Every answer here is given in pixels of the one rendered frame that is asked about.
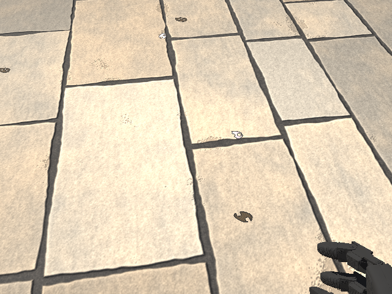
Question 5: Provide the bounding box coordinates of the right robot hand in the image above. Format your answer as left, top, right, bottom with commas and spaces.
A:
309, 241, 392, 294

